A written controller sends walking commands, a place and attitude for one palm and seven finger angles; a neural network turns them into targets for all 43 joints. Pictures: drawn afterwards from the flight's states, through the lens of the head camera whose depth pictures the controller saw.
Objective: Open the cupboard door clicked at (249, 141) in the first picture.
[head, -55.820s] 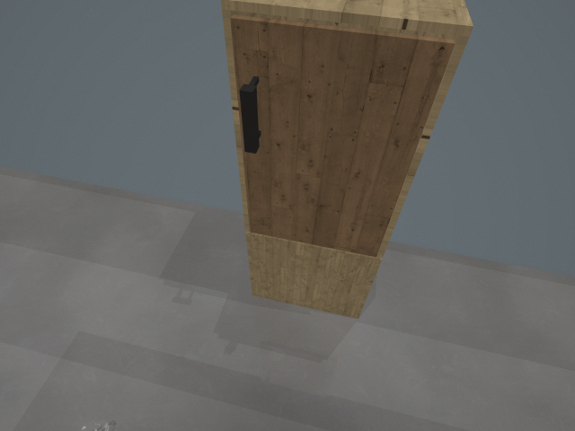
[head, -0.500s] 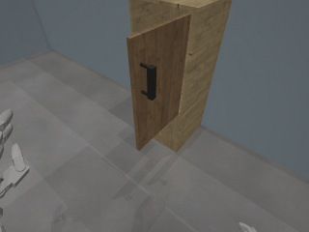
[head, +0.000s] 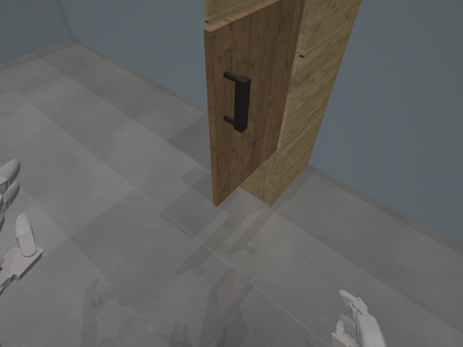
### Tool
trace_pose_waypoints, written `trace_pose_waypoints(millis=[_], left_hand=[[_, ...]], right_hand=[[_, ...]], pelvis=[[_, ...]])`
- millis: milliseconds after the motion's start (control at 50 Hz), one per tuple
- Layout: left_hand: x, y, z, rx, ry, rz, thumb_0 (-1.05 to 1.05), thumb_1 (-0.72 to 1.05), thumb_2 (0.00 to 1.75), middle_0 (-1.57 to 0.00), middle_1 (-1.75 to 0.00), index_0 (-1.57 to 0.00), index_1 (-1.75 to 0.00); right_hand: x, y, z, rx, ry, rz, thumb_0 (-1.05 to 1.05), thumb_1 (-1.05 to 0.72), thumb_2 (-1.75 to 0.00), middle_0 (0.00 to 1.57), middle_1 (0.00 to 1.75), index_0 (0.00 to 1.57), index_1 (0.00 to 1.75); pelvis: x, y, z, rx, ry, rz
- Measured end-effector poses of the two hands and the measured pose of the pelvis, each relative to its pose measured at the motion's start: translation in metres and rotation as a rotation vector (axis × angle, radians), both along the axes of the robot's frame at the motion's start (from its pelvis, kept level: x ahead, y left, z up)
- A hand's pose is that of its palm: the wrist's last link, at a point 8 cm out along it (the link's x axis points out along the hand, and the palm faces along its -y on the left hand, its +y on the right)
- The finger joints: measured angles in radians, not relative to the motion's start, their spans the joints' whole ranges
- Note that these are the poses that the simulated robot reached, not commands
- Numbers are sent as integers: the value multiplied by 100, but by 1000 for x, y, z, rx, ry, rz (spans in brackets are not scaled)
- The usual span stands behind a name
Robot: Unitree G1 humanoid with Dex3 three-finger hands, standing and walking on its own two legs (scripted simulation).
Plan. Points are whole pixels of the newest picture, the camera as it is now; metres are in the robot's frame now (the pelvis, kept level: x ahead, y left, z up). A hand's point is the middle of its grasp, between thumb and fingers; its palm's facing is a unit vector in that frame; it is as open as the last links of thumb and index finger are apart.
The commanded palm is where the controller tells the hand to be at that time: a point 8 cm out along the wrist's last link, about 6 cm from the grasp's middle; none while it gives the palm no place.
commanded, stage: stop stepping back and stand still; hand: left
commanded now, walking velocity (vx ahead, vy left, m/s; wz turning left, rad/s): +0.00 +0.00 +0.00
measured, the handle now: (234, 102) +0.63 +0.04 +0.08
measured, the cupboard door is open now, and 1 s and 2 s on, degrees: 90 90 90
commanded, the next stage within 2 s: let the arm hang, fingers relaxed in 0.32 s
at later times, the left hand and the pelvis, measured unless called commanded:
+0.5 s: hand (54, 277) +0.20 +0.28 +0.07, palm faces +0.26 -0.83 -0.50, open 7.4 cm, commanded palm none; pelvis -0.01 +0.01 +0.00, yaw +2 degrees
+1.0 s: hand out of the picture -0.09 +0.17 -0.17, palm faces +0.07 -0.97 -0.22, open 7.3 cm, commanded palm none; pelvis -0.01 +0.00 +0.00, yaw +2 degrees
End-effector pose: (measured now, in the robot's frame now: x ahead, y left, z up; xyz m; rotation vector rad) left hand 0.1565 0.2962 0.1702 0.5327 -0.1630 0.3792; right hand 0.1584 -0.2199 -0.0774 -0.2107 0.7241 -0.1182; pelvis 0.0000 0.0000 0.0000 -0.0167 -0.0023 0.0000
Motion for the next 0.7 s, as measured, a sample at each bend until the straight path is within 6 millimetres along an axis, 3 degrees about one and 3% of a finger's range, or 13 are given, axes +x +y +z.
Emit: trace_pose_waypoints(millis=[420,440,480,520,560,640,700], left_hand=[[-8,9,0,-6,12,13,1,89,89,-21,-30,-21,-30],[-6,10,-7,6,34,2,1,89,90,-21,-30,-21,-30],[4,16,-48,-33,195,1,0,89,90,-20,-30,-20,-30],[6,19,-108,-122,432,36,0,89,90,-20,-30,-20,-30],[-6,12,-169,-219,680,69,0,90,90,-20,-30,-20,-30],[-62,-28,-266,-402,1086,92,1,90,90,-19,-30,-19,-30],[-113,-67,-307,-529,1306,92,1,91,89,-19,-30,-19,-30]], right_hand=[[-16,-2,1,-27,25,-23,1,-91,-90,20,30,20,30],[-16,-3,-2,-17,23,-4,1,-91,-90,20,30,20,30],[-17,-6,-18,-2,69,43,1,-91,-90,20,30,20,30],[-22,-11,-34,2,134,57,1,-91,-90,20,30,20,30],[-31,-16,-45,3,191,44,1,-91,-90,20,30,21,30],[-66,-24,-54,-7,313,-8,1,-91,-90,20,30,20,30],[-100,-26,-57,-20,435,-42,1,-91,-90,20,30,20,30]], pelvis=[[-8,8,3,-6,4,10],[-8,9,1,-8,12,17],[-12,12,-3,-9,21,29],[-16,14,-6,-5,22,33],[-18,14,-9,1,16,33],[-19,10,-10,10,-4,30],[-18,6,-8,11,-14,30]])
